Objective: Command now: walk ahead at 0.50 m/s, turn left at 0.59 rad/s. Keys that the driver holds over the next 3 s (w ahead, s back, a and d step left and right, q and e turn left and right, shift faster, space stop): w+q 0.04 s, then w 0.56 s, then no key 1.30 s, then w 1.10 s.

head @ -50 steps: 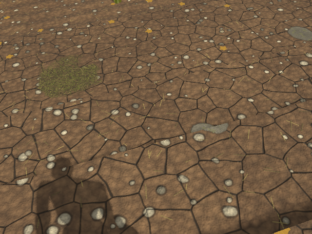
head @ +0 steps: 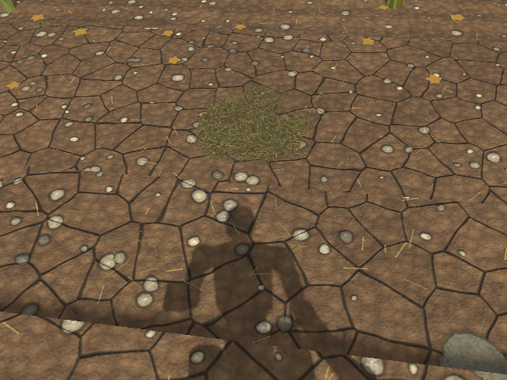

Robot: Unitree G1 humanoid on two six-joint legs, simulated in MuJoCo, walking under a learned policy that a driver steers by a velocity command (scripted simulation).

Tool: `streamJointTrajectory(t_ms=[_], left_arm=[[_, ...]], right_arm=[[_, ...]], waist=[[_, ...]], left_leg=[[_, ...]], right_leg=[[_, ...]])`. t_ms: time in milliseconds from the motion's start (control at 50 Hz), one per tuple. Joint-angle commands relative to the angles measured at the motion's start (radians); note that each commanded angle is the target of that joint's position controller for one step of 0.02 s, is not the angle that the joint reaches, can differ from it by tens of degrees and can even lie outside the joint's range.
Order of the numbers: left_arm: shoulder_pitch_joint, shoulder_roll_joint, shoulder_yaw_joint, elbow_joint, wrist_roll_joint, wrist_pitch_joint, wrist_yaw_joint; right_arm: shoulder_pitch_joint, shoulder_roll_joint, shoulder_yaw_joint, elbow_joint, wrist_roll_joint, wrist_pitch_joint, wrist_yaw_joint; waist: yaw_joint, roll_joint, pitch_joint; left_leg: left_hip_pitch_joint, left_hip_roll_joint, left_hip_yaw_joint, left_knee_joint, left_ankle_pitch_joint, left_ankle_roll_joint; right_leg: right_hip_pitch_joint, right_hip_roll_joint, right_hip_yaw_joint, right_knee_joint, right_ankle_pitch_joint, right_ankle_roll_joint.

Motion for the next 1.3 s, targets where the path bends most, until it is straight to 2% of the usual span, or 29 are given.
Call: streamJointTrajectory(t_ms=[20,40,60,100,140,180,240,340,380,420,440,460,480,500,540,660,700,740,820,860,880,900,940,960,1000,1080,1120,1160,1300], left_arm=[[0.426,0.264,0.089,0.111,-0.011,0.035,0.002],[0.353,0.235,0.08,0.118,-0.003,0.036,0.015],[0.26,0.16,0.045,0.097,0.003,0.023,0.022],[0.155,0.006,-0.008,0.113,0.003,-0.008,0.034],[0.135,0.065,-0.007,0.115,0.023,-0.007,0.065],[0.226,0.064,-0.013,0.152,0.015,-0.002,0.092],[0.323,0.115,0.004,0.179,-0.023,0.02,0.103],[0.433,0.101,0.006,0.212,-0.027,0.07,0.098],[0.407,0.128,0.014,0.201,-0.023,0.077,0.094],[0.358,0.148,0.017,0.189,-0.032,0.075,0.089],[0.317,0.131,0.01,0.164,-0.022,0.065,0.087],[0.439,-0.007,-0.035,0.141,-0.001,0.038,0.07],[0.39,0.08,-0.009,0.148,-0.031,0.011,0.056],[0.293,0.117,0.008,0.103,-0.054,0.001,0.06],[0.215,0.105,0.018,0.084,-0.029,0.012,0.083],[0.13,0.039,0.015,0.026,0.007,0.057,0.1],[0.119,0.001,0.002,0.022,0.021,0.059,0.087],[0.242,0.047,0.021,0.091,0.01,0.063,0.071],[0.085,0.057,0.012,0.024,0.01,0.072,0.078],[0.109,0.109,0.023,0.02,0.011,0.053,0.077],[0.167,0.178,0.04,0.033,0.019,0.053,0.073],[0.174,0.126,0.019,0.027,0.01,0.069,0.073],[0.15,0.083,-0.005,0.034,0.014,0.066,0.05],[0.077,0.061,-0.016,0.012,0.005,0.061,0.044],[-0.019,0.062,-0.018,-0.002,0.005,0.073,0.048],[0.024,0.06,-0.023,0.048,-0.019,0.11,0.081],[0.045,0.045,-0.029,0.066,-0.025,0.114,0.084],[0.095,0.037,-0.028,0.077,-0.005,0.119,0.086],[0.074,0.045,-0.028,0.113,-0.005,0.151,0.116]], right_arm=[[0.187,0.022,0.035,-0.066,0.049,-0.055,0.024],[0.045,-0.001,0.028,-0.107,0.052,-0.048,-0.005],[-0.075,-0.04,0.021,-0.131,0.051,-0.031,-0.02],[-0.179,-0.059,0.001,-0.127,0.007,-0.012,-0.013],[-0.229,-0.004,0.002,-0.162,-0.028,-0.019,0.001],[-0.263,0.047,0.018,-0.175,-0.041,-0.03,0.023],[-0.378,0.094,0.04,-0.213,-0.033,-0.025,0.06],[-0.564,0.095,0.041,-0.273,-0.019,-0.03,0.098],[-0.548,0.068,0.028,-0.275,-0.017,-0.036,0.105],[-0.304,-0.017,-0.015,-0.21,-0.024,-0.034,0.095],[-0.091,-0.108,-0.046,-0.157,-0.037,-0.029,0.078],[-0.046,-0.186,-0.049,-0.135,-0.037,-0.034,0.076],[-0.004,-0.11,-0.037,-0.116,-0.031,-0.028,0.074],[-0.119,-0.077,-0.024,-0.12,-0.035,-0.026,0.071],[-0.275,-0.025,-0.008,-0.136,-0.042,-0.037,0.076],[-0.269,-0.06,-0.011,-0.071,-0.052,-0.064,0.055],[-0.252,-0.071,-0.015,-0.042,-0.061,-0.049,0.044],[-0.259,-0.083,-0.012,-0.023,-0.077,-0.045,0.045],[-0.277,-0.025,0.019,-0.01,-0.025,-0.03,0.038],[-0.216,-0.032,0.02,0.009,-0.015,-0.028,0.026],[-0.119,-0.01,0.029,0.023,-0.031,-0.028,0.024],[-0.063,0.004,0.032,0.056,-0.043,-0.028,0.028],[-0.118,-0.032,0.015,0.044,0.003,0.001,0.021],[-0.192,-0.046,0.01,0.035,-0.01,0.028,0.012],[-0.217,0.01,0.022,0.034,-0.033,0.068,-0.001],[-0.21,0.04,0.032,0.072,-0.026,0.071,0.014],[-0.225,0.001,0.028,0.074,-0.051,0.078,0.02],[-0.305,-0.068,0.013,0.072,-0.034,0.087,0.018],[-0.29,-0.017,0.022,0.144,-0.033,0.052,0.015]], waist=[[0.063,-0.325,-0.209],[0.056,-0.209,-0.168],[0.059,-0.144,-0.055],[0.029,-0.103,0.109],[0.018,-0.189,0.151],[0.032,-0.161,0.111],[0.084,-0.073,0.101],[0.143,-0.023,0.164],[0.105,-0.055,0.123],[-0.038,-0.091,-0.028],[-0.123,-0.031,-0.167],[-0.04,0.212,-0.343],[-0.089,0.189,-0.355],[-0.056,0.17,-0.149],[0.027,0.023,-0.006],[0.092,0.053,0.049],[0.096,0.074,-0.012],[0.135,0.083,-0.084],[0.102,0.089,0.044],[0.103,0.018,0.009],[0.081,-0.122,-0.11],[0.074,-0.235,-0.137],[0.061,-0.153,-0.119],[0.058,-0.055,-0.032],[0.015,-0.085,-0.005],[0.009,-0.102,-0.076],[0.024,-0.053,-0.065],[0.101,0.097,0.01],[0.073,0.045,0.032]], left_leg=[[-0.781,0.046,0.09,0.42,0.262,0.003],[-0.779,0.103,0.135,0.386,0.416,0.035],[-0.756,0.14,0.157,0.378,0.464,0.049],[-0.645,0.17,0.022,-0.002,0.601,0.094],[-0.423,0.13,0.117,-0.425,0.775,0.049],[-0.365,0.129,0.167,-0.666,0.896,0.031],[-0.385,0.119,0.235,-0.872,0.884,0.048],[-0.424,0.084,0.304,-1.036,0.795,0.089],[-0.249,0.037,0.347,-1.086,0.724,0.119],[0.166,-0.006,0.356,-1.143,0.786,0.17],[0.517,0.164,0.153,-1.102,0.897,0.243],[0.806,0.462,-0.354,-1.195,0.864,0.426],[0.792,0.456,-0.453,-1.295,0.702,0.434],[0.641,0.417,-0.289,-1.323,0.738,0.38],[0.33,0.316,-0.068,-1.372,0.928,0.299],[0.068,0.249,0.141,-1.444,1.23,0.266],[0.041,0.197,0.241,-1.38,1.408,0.237],[-0.023,0.217,0.267,-1.308,1.421,0.233],[0.047,0.194,0.236,-1.201,1.358,0.203],[0.111,0.134,0.208,-1.018,1.261,0.137],[0.021,0.073,0.228,-0.823,0.962,0.077],[-0.137,0.007,0.235,-0.613,0.271,0.033],[-0.204,0.041,0.119,-0.48,0.159,0.005],[-0.178,0.085,0.137,-0.535,0.213,-0.011],[-0.051,0.123,0.191,-0.811,0.282,-0.027],[0.183,0.082,0.266,-1.153,0.648,-0.013],[0.244,0.127,0.213,-1.255,0.832,0.02],[0.163,0.144,0.203,-1.252,0.802,0.066],[0.166,0.125,0.208,-1.325,0.877,0.057]], right_leg=[[0.686,-0.402,0.443,0.066,0.439,-0.188],[0.537,-0.438,0.543,-0.101,0.041,-0.218],[0.362,-0.435,0.57,-0.16,0.042,-0.263],[0.088,-0.302,0.321,-0.083,0.159,-0.18],[-0.089,-0.142,0.072,-0.217,0.195,-0.156],[-0.001,-0.158,0.05,-0.216,0.388,-0.187],[0.198,-0.209,0.046,-0.219,0.511,-0.189],[0.394,-0.215,0.013,-0.195,0.473,-0.188],[0.382,-0.202,-0.023,-0.125,0.704,-0.186],[0.29,-0.156,-0.069,0.134,0.932,-0.158],[0.049,-0.1,-0.103,0.446,0.647,-0.118],[-0.267,0.081,-0.054,0.838,-0.333,-0.077],[-0.384,0.071,0.081,0.932,-0.398,-0.081],[-0.467,0.025,0.043,0.919,-0.332,-0.08],[-0.366,-0.04,0.009,0.777,-0.194,-0.068],[-0.192,-0.053,-0.021,0.419,-0.015,-0.027],[-0.073,-0.005,-0.059,0.339,0.148,-0.024],[0.095,0.023,-0.064,0.471,0.325,-0.026],[-0.021,0.057,-0.106,0.289,0.026,-0.068],[0.121,0.022,-0.051,-0.003,0.422,-0.112],[0.315,-0.132,0.12,0.041,0.792,-0.217],[0.414,-0.274,0.271,0.008,1.072,-0.33],[0.266,-0.341,0.367,-0.036,0.79,-0.424],[0.154,-0.287,0.297,-0.08,0.676,-0.384],[0.064,-0.187,0.153,-0.119,0.525,-0.284],[0.121,-0.118,0.064,-0.093,0.561,-0.237],[0.124,-0.066,0.052,-0.11,0.257,-0.165],[0.126,0.029,-0.01,-0.148,-0.022,-0.106],[0.223,0.033,-0.045,-0.137,0.111,-0.076]])
Next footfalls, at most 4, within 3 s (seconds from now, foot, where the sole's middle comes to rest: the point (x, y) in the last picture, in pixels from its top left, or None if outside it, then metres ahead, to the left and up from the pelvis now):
0.44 left None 0.38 0.10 -0.78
0.84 right None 0.51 -0.10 -0.78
1.12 left None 0.46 0.15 -0.78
2.70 right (304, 278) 0.94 -0.16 -0.96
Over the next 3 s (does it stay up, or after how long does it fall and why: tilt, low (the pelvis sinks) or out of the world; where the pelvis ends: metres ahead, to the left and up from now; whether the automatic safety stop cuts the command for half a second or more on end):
stays up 0.93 -0.05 -0.19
